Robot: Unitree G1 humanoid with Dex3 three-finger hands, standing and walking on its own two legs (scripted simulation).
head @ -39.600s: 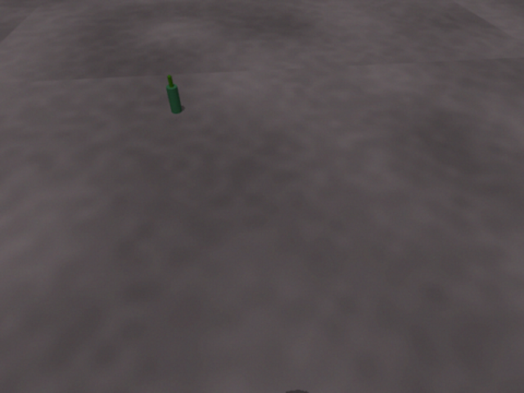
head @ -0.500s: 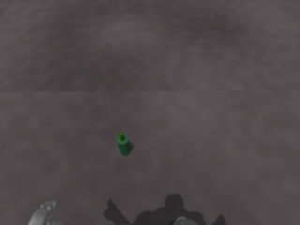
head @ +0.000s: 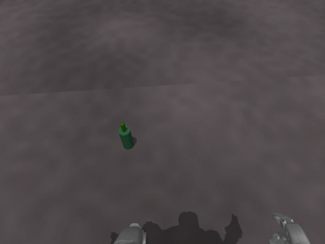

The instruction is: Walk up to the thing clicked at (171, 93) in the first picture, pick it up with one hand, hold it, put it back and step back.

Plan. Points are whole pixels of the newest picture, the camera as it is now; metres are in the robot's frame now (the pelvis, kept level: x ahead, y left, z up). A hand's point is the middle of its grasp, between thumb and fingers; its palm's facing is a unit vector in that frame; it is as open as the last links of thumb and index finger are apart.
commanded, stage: step back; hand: left
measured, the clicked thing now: (125, 135) +0.77 +0.27 -0.62
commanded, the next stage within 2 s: stand in 1.86 s
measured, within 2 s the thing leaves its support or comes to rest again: neither
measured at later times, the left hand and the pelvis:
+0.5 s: hand out of the picture -0.05 +0.24 -0.13, palm faces +0.09 -0.94 -0.33, open 7.4 cm; pelvis -0.16 -0.03 +0.02, yaw +7 degrees
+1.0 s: hand out of the picture -0.26 +0.22 -0.13, palm faces +0.11 -0.90 -0.42, open 7.4 cm; pelvis -0.29 -0.06 +0.00, yaw +7 degrees
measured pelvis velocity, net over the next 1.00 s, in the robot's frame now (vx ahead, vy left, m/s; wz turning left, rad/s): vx -0.29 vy -0.06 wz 0.13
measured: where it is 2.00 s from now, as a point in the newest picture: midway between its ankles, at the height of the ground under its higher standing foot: outside the picture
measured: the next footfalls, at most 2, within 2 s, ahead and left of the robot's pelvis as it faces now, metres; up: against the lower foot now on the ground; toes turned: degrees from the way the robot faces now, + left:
left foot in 0.34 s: -0.11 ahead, +0.10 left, +0.00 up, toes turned +5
right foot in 0.68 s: -0.23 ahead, -0.19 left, +0.00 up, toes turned +5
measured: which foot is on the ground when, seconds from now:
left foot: down 0.00-0.00, up 0.02-0.32, down 0.34-0.72, up 0.74-0.98, down 1.00-1.00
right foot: down 0.00-0.36, up 0.38-0.66, down 0.68-1.00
